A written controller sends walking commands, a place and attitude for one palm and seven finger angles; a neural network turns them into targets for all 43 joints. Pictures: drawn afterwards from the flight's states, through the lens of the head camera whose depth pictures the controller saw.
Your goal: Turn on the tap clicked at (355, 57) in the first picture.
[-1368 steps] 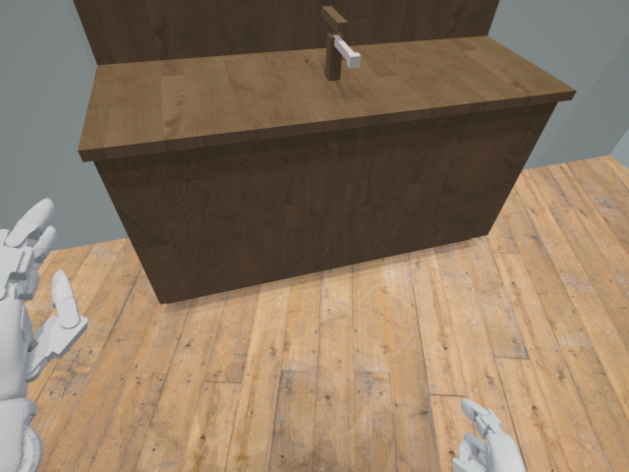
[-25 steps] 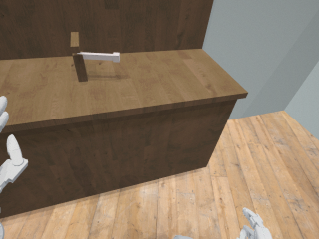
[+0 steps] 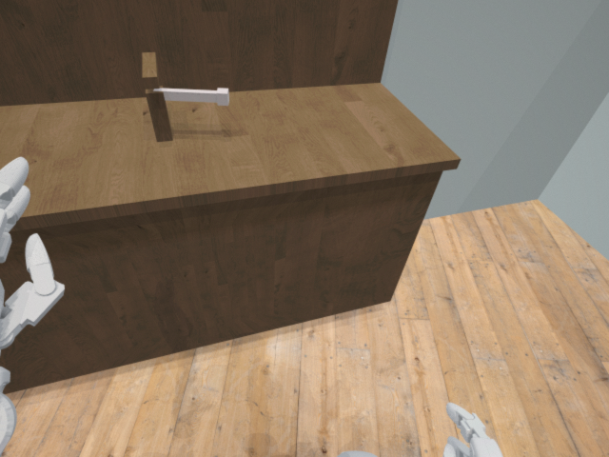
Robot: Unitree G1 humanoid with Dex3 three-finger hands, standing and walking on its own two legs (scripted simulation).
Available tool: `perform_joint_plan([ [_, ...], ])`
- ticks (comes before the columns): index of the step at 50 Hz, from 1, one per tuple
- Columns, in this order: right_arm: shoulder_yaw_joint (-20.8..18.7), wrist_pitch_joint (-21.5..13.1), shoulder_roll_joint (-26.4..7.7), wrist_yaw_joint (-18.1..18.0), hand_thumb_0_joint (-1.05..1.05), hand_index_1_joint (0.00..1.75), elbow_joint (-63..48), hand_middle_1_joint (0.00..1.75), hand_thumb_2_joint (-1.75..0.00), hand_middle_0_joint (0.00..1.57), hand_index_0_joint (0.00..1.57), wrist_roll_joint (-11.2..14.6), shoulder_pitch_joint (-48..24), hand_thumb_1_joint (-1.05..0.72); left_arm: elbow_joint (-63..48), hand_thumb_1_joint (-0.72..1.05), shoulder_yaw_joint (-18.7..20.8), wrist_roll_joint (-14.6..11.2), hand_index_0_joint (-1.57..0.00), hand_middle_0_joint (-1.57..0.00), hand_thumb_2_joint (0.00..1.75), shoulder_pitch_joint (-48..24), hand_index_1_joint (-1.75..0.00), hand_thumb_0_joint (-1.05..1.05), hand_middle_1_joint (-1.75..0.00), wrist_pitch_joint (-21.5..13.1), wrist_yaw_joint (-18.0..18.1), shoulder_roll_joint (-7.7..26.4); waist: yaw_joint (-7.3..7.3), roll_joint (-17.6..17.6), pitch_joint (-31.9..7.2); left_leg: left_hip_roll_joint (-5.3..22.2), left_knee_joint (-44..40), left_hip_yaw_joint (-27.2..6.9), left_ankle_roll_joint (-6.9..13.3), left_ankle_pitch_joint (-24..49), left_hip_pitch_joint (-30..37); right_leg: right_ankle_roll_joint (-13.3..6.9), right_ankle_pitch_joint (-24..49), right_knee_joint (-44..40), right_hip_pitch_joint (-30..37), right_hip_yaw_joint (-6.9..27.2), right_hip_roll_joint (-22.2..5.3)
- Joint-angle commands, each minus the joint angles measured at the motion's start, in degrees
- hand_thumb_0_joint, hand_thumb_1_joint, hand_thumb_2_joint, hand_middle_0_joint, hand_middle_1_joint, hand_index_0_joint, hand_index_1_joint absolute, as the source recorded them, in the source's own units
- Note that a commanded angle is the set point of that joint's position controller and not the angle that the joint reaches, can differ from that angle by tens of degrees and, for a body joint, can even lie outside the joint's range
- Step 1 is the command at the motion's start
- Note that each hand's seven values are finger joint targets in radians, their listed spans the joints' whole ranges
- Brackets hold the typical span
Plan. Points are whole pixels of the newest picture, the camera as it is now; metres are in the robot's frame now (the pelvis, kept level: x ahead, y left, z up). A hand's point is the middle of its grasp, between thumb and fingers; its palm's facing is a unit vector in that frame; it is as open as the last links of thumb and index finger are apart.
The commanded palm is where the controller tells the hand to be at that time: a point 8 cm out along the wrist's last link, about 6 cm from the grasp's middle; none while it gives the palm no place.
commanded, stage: stop stepping back and stand still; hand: left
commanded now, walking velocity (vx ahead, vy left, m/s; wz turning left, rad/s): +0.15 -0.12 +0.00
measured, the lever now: (223, 96) +0.82 +0.21 +0.10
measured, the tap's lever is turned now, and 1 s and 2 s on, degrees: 76 76 76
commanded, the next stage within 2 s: stand and check the lever's angle in 0.08 s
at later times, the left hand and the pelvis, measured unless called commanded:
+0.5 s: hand (121, 269) +0.25 +0.20 +0.18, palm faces +0.44 -0.82 -0.37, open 7.4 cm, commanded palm +0.20 +0.24 +0.19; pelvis +0.04 -0.04 +0.00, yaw +0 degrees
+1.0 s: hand (117, 279) +0.25 +0.21 +0.16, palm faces +0.40 -0.85 -0.34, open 7.4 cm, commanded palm +0.20 +0.25 +0.19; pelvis +0.04 -0.03 +0.01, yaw +0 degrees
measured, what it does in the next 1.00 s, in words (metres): steps on the spot: right foot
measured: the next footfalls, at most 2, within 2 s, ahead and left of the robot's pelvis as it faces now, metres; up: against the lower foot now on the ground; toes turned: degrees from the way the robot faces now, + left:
right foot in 0.20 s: +0.09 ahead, -0.14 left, +0.00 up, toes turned -4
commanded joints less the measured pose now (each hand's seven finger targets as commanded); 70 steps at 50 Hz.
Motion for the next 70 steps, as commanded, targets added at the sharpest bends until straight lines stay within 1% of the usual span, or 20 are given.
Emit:
perform_joint_plan([
  [1, -2.54, -1.83, -7.81, 0.18, 0.00, 0.30, -8.05, 0.30, -0.90, 0.20, 0.20, 1.23, -6.02, -0.90, -3.00, 0.90, 1.49, -1.01, -0.20, -0.20, 0.90, -1.38, -0.30, 0.00, -0.30, -1.47, 0.16, 2.54, 0.38, 6.59, 5.38, 13.21, -21.07, -16.65, 8.12, -9.38, 1.01, 1.00, 4.21, -10.75, -4.60, -0.91, -4.14],
  [5, -2.04, -1.63, -8.42, -0.68, 0.00, 0.30, -9.98, 0.30, -0.90, 0.20, 0.20, 0.48, -7.15, -0.90, -9.09, 0.90, 0.33, -1.15, -0.20, -0.20, 0.90, 0.20, -0.30, 0.00, -0.30, -1.45, 0.29, 2.85, 0.29, 15.50, 2.49, 10.82, -20.29, -11.52, 5.88, -6.56, -0.08, 1.09, 1.19, -31.94, 10.08, -5.96, -1.52],
  [8, -2.15, -1.81, -8.94, -1.08, 0.00, 0.30, -10.07, 0.30, -0.90, 0.20, 0.20, -0.55, -7.82, -0.90, -14.83, 0.90, 2.20, -0.42, -0.20, -0.20, 0.90, -2.72, -0.30, 0.00, -0.30, -2.29, 1.32, 5.77, 1.31, 13.16, -2.52, 7.92, -10.51, -7.21, 3.70, -1.07, -3.98, 0.28, 7.93, -44.68, 25.99, -5.66, -1.43],
  [9, -2.45, -1.81, -8.66, -1.00, 0.00, 0.30, -9.66, 0.30, -0.90, 0.20, 0.20, -0.70, -7.78, -0.90, -14.34, 0.90, 3.12, -0.04, -0.20, -0.20, 0.90, -2.59, -0.30, 0.00, -0.30, -2.58, 1.51, 6.94, 1.87, 6.99, -3.62, 6.16, -2.56, -4.37, 2.73, 1.34, -7.61, -1.60, 10.81, -46.33, 30.65, -0.87, -5.14],
  [11, -2.40, -1.49, -6.94, -0.91, 0.00, 0.30, -10.11, 0.30, -0.90, 0.20, 0.20, -0.29, -9.36, -0.90, -17.30, 0.90, 6.21, -0.40, -0.20, -0.20, 0.90, -5.51, -0.30, 0.00, -0.30, -2.73, 1.79, 11.37, 2.02, -9.94, -4.93, -0.97, 17.45, -0.33, -0.37, -6.44, -17.78, -9.60, 17.18, -52.28, 33.53, 22.89, -21.64],
  [12, -2.83, -1.82, -6.98, -0.70, 0.00, 0.30, -9.54, 0.30, -0.90, 0.20, 0.20, -0.39, -9.79, -0.90, -17.72, 0.90, 6.51, -0.48, -0.20, -0.20, 0.90, -7.69, -0.30, 0.00, -0.30, -3.50, 1.56, 11.16, 2.07, -6.46, -5.87, 0.06, 22.70, -3.28, -0.76, -8.54, -15.93, -11.31, 12.07, -53.47, 30.53, 22.91, -24.12],
  [14, -3.71, -1.46, -7.76, -0.74, 0.00, 0.30, -8.77, 0.30, -0.90, 0.20, 0.20, 0.28, -8.35, -0.90, -16.24, 0.90, 7.75, -1.27, -0.20, -0.20, 0.90, -3.52, -0.30, 0.00, -0.30, -3.18, 1.69, 10.68, 1.67, -4.89, -4.80, 2.66, 17.39, -5.52, -0.57, -7.67, -10.97, -11.62, 12.07, -50.60, 25.09, 18.68, -21.72],
  [17, -2.40, 0.51, -6.01, -1.28, 0.00, 0.30, -9.03, 0.30, -0.90, 0.20, 0.20, 0.03, -9.29, -0.90, -11.24, 0.90, 6.02, -2.06, -0.20, -0.20, 0.90, 3.17, -0.30, 0.00, -0.30, -2.81, 1.74, 5.74, -0.07, 1.10, -4.07, 1.85, -5.80, -1.74, -0.63, 4.87, 4.01, -5.78, 9.55, -42.62, 17.51, 5.55, -14.05],
  [18, -2.47, 0.78, -7.20, -1.59, 0.00, 0.30, -9.48, 0.30, -0.90, 0.20, 0.20, -0.06, -9.84, -0.90, -11.38, 0.90, 5.98, -2.22, -0.20, -0.20, 0.90, 2.11, -0.30, 0.00, -0.30, -3.46, 1.95, 5.84, 0.36, 6.64, -2.75, 3.07, -10.19, -4.34, -0.48, 6.67, 4.72, -3.17, 7.46, -38.95, 16.67, 2.11, -9.45],
  [19, -3.10, 0.78, -8.64, -1.77, 0.00, 0.30, -10.10, 0.30, -0.90, 0.20, 0.20, -0.05, -10.50, -0.90, -10.17, 0.90, 5.76, -2.53, -0.20, -0.20, 0.90, 2.62, -0.30, 0.00, -0.30, -3.66, 2.09, 5.11, 1.34, 12.37, -1.93, 8.05, -13.55, -12.29, 1.46, 7.78, 4.26, -0.81, 6.13, -36.27, 14.88, -0.11, -5.56],
  [20, -3.17, 0.78, -8.97, -1.65, 0.00, 0.30, -10.59, 0.30, -0.90, 0.20, 0.20, 0.46, -10.44, -0.90, -9.65, 0.90, 4.78, -2.35, -0.20, -0.20, 0.90, 1.99, -0.30, 0.00, -0.30, -3.61, 1.99, 4.56, 1.73, 13.06, -1.35, 10.57, -15.43, -16.31, 2.91, 5.87, 1.56, 0.63, 5.48, -36.39, 16.03, -0.95, -3.47],
  [21, -3.48, 0.53, -9.47, -1.55, 0.00, 0.30, -10.90, 0.30, -0.90, 0.20, 0.20, 1.10, -10.17, -0.90, -8.32, 0.90, 4.46, -2.29, -0.20, -0.20, 0.90, 1.75, -0.30, 0.00, -0.30, -3.36, 1.81, 4.38, 2.18, 9.03, -0.97, 10.09, -14.82, -15.13, 2.77, 5.11, -0.67, 1.14, 6.45, -39.13, 18.48, -0.37, -2.76],
  [23, -2.71, 0.09, -8.23, -1.61, 0.00, 0.30, -10.37, 0.30, -0.90, 0.20, 0.20, 0.59, -10.36, -0.90, -5.21, 0.90, 3.11, -1.66, -0.20, -0.20, 0.90, 0.96, -0.30, 0.00, -0.30, -2.70, 1.03, 3.69, 1.49, 3.86, 2.44, 6.48, -10.88, -9.54, 1.50, 9.18, -3.03, 0.67, 13.01, -43.24, 20.02, 1.34, -4.78],
  [26, -3.12, -0.31, -8.46, -1.29, 0.00, 0.30, -10.24, 0.30, -0.90, 0.20, 0.20, 0.37, -9.91, -0.90, -6.44, 0.90, 1.95, -1.62, -0.20, -0.20, 0.90, -3.03, -0.30, 0.00, -0.30, -2.80, 0.83, 4.38, 1.01, -3.83, -1.14, 2.86, -2.35, -3.63, -0.40, 13.17, -1.02, -1.79, 22.47, -47.19, 23.46, 7.27, -10.75],
  [28, -2.86, -0.64, -8.28, -1.30, 0.00, 0.30, -10.44, 0.30, -0.90, 0.20, 0.20, 0.07, -10.10, -0.90, -9.57, 0.90, 2.20, -1.53, -0.20, -0.20, 0.90, -4.35, -0.30, 0.00, -0.30, -2.93, 1.00, 5.55, 1.21, 0.24, -3.79, 2.18, -3.37, -3.06, -0.88, 14.85, 0.05, -2.75, 30.69, -45.92, 26.61, 7.43, -12.60],
  [32, -2.99, -0.37, -8.62, -1.29, 0.00, 0.30, -11.85, 0.30, -0.90, 0.20, 0.20, -0.20, -10.58, -0.90, -14.63, 0.90, 4.31, -1.58, -0.20, -0.20, 0.90, -1.08, -0.30, 0.00, -0.30, -3.20, 1.64, 7.39, 2.10, 7.26, -7.17, 4.02, -6.87, -4.45, -0.55, 26.21, 6.69, -1.16, 31.08, -43.22, 27.13, 3.10, -9.07],
  [44, -2.72, 1.58, -8.53, -1.30, 0.00, 0.30, -12.38, 0.30, -0.90, 0.20, 0.20, 0.04, -10.78, -0.90, -6.34, 0.90, 2.27, -2.17, -0.20, -0.20, 0.90, 0.61, -0.30, 0.00, -0.30, -1.88, 0.81, 4.11, 1.86, 1.81, -2.99, 4.12, -10.55, -4.75, -0.71, 16.13, 4.56, -0.02, 20.15, -47.99, 24.02, 2.62, -6.89],
  [55, -2.29, 0.49, -8.53, -1.68, 0.00, 0.30, -11.89, 0.30, -0.90, 0.20, 0.20, -0.76, -11.52, -0.90, -10.26, 0.90, 2.13, -1.21, -0.20, -0.20, 0.90, -3.06, -0.30, 0.00, -0.30, -2.57, 1.81, 5.34, 2.41, 7.18, -1.30, 3.34, -14.92, -5.52, -0.79, 6.58, 2.18, -0.26, 12.60, -50.07, 23.80, 2.41, -5.98],
  [64, -2.52, 0.41, -8.61, -1.58, 0.00, 0.30, -11.62, 0.30, -0.90, 0.20, 0.20, -0.69, -10.78, -0.90, -6.80, 0.90, 1.71, -1.15, -0.20, -0.20, 0.90, -0.79, -0.30, 0.00, -0.30, -2.79, 1.46, 3.87, 2.14, 4.34, -1.55, 3.78, -16.26, -5.72, -0.99, 5.35, 1.31, 0.30, 12.78, -49.96, 24.19, 1.80, -5.12],
  [70, -2.44, 0.09, -8.66, -1.69, 0.00, 0.30, -11.38, 0.30, -0.90, 0.20, 0.20, -0.87, -10.96, -0.90, -8.39, 0.90, 1.36, -0.63, -0.20, -0.20, 0.90, -3.25, -0.30, 0.00, -0.30, -3.25, 1.59, 4.21, 2.30, 6.01, -1.19, 3.88, -17.67, -6.30, -0.91, 3.18, 0.36, 0.36, 12.22, -49.15, 24.53, 1.26, -4.60],
])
